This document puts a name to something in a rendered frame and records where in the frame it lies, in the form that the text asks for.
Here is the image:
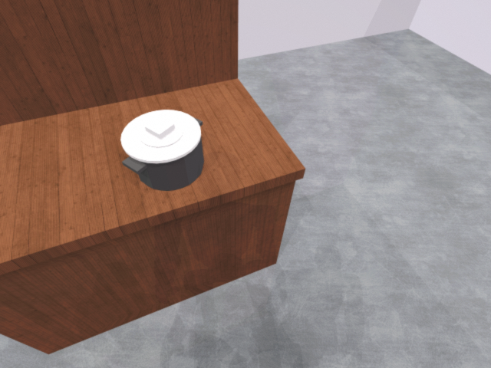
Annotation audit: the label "table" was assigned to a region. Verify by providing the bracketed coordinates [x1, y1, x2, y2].
[0, 0, 305, 354]

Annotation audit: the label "knob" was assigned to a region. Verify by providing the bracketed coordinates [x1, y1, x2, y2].
[145, 117, 175, 139]

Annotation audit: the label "lid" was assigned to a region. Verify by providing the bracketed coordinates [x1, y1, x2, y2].
[120, 110, 201, 163]

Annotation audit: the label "pot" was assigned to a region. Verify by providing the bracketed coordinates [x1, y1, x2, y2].
[122, 117, 204, 191]

